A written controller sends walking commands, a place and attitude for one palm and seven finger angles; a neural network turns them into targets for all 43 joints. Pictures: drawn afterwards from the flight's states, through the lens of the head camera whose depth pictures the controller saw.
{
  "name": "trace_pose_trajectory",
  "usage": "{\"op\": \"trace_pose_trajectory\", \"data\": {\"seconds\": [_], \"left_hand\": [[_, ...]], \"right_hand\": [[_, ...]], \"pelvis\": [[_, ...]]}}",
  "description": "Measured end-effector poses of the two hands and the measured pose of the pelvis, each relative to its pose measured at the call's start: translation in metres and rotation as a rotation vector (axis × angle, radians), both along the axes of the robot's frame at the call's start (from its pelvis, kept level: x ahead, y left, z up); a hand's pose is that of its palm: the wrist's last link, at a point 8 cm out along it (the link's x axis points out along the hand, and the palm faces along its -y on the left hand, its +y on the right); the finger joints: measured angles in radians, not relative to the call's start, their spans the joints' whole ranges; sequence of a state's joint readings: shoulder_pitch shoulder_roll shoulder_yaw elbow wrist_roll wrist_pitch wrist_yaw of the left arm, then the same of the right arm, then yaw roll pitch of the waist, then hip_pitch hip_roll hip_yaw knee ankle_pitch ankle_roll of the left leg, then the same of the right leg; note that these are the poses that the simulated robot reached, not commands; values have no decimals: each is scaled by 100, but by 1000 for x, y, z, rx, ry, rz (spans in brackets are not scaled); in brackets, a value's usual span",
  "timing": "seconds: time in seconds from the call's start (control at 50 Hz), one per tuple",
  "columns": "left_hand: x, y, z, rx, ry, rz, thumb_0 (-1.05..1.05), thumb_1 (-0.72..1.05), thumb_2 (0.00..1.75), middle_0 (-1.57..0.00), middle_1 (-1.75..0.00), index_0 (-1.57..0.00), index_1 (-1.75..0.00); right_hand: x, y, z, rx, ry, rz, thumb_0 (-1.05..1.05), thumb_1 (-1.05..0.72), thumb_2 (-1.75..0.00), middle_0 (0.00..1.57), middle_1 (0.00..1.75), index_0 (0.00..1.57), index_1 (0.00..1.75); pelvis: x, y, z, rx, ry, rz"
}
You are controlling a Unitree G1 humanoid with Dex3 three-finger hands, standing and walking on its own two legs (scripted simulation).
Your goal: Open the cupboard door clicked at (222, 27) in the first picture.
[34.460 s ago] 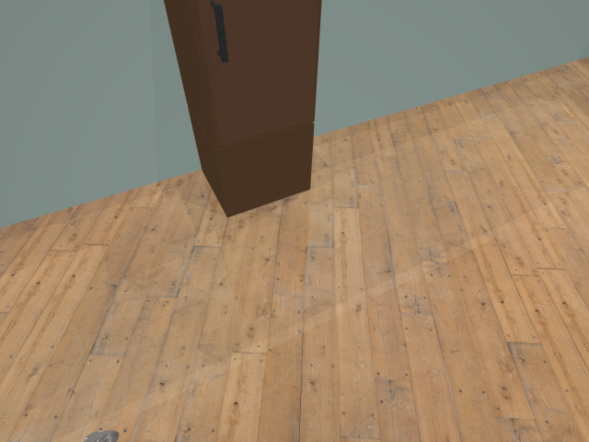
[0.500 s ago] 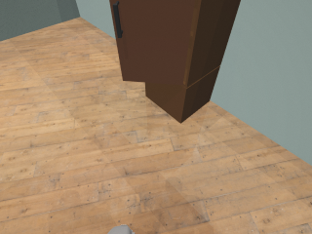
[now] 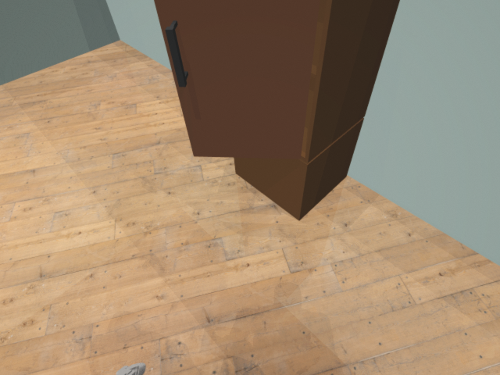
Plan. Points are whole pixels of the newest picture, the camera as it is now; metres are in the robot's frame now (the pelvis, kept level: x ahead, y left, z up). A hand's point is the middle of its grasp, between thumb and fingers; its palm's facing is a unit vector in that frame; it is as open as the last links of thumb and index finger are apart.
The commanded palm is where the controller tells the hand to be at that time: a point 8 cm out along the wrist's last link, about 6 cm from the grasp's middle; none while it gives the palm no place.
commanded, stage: take the last steps up to it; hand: left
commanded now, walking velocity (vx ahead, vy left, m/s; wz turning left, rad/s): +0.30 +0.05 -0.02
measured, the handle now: (178, 55) +0.87 +0.25 +0.08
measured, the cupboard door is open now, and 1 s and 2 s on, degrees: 41 41 41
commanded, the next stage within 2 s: come to a stop and stand still in 0.48 s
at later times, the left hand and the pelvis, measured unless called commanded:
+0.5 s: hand (134, 363) +0.17 +0.25 -0.17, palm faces +0.05 -0.99 -0.16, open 7.4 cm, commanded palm none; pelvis +0.19 +0.07 +0.00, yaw -2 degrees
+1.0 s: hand (164, 262) +0.37 +0.23 -0.16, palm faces +0.01 -0.98 -0.18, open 7.3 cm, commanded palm none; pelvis +0.27 +0.06 +0.01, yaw +0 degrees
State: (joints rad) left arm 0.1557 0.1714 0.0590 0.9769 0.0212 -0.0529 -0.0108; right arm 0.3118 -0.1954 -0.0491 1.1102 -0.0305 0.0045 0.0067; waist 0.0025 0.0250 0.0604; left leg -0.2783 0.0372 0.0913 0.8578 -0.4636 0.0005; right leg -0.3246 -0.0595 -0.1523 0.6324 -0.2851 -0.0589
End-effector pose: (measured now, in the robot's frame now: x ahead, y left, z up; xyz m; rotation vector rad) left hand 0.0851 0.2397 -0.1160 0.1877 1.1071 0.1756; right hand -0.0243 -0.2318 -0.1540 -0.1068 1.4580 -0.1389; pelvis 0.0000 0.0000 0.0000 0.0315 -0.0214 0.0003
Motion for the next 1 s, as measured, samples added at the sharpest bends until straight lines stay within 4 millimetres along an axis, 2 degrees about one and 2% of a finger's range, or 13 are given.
{"op": "trace_pose_trajectory", "data": {"seconds": [0.08, 0.2, 0.28, 0.34, 0.4, 0.48, 0.56, 0.64, 0.72, 0.86, 0.92, 1.0], "left_hand": [[8, -8, 4, -20, 57, 15, 0, 91, 90, -19, -30, -20, -30], [0, 3, 2, -41, 197, 58, -1, 94, 90, -20, -30, -20, -30], [-10, 14, -8, -77, 303, 102, 0, 93, 90, -20, -30, -20, -30], [-11, 26, -23, -105, 383, 127, 0, 92, 90, -20, -30, -20, -30], [5, 40, -36, -110, 437, 109, 0, 91, 90, -20, -30, -20, -30], [61, 53, -32, -97, 372, 80, 1, 91, 90, -19, -30, -20, -30], [130, 57, -19, -86, 249, 41, 1, 91, 90, -19, -30, -20, -30], [192, 60, -10, -48, 162, -2, 1, 93, 90, -19, -30, -20, -30], [239, 53, -11, -14, 98, -35, 1, 93, 90, -19, -30, -20, -30], [280, 35, -7, -21, 94, -61, 0, 91, 90, -19, -30, -20, -30], [285, 35, -10, -35, 78, -42, 0, 91, 90, -20, -30, -20, -30], [277, 44, -18, -60, 85, -17, 0, 91, 90, -20, -30, -20, -30]], "right_hand": [[45, -1, 15, -7, -36, -8, 1, -91, -90, 20, 30, 20, 30], [135, 15, 31, -2, -149, 21, 1, -91, -90, 20, 30, 20, 30], [204, 35, 34, -3, -223, 74, 1, -91, -90, 20, 30, 20, 30], [254, 51, 31, -25, -298, 105, 1, -91, -90, 20, 30, 20, 30], [282, 63, 26, -59, -352, 97, 1, -90, -90, 20, 30, 20, 30], [284, 75, 28, -62, -306, 73, 0, -91, -90, 20, 30, 20, 30], [276, 69, 32, -81, -237, 37, -1, -94, -90, 20, 30, 20, 30], [263, 66, 28, -66, -146, 5, 0, -93, -90, 20, 30, 20, 30], [256, 64, 14, -37, -59, -34, 0, -92, -90, 20, 30, 20, 30], [263, 65, 13, -11, 7, -78, 1, -91, -90, 20, 30, 20, 30], [270, 63, 14, -30, 13, -67, 1, -91, -90, 20, 30, 20, 30], [286, 62, 21, -78, -18, -47, 1, -90, -90, 20, 30, 20, 30]], "pelvis": [[30, 1, 13, -12, 15, -3], [77, 11, 22, -7, 32, -8], [111, 28, 18, -17, 22, -10], [140, 47, 6, -35, 12, -20], [159, 60, -5, -31, 5, -33], [181, 68, 2, -19, 14, -38], [203, 72, 11, -18, 24, -42], [227, 68, 14, -15, 21, -40], [250, 56, 6, 13, 15, -41], [274, 50, 9, -12, 29, -23], [275, 53, 7, -22, 25, -12], [269, 65, 6, -32, 16, -7]]}}
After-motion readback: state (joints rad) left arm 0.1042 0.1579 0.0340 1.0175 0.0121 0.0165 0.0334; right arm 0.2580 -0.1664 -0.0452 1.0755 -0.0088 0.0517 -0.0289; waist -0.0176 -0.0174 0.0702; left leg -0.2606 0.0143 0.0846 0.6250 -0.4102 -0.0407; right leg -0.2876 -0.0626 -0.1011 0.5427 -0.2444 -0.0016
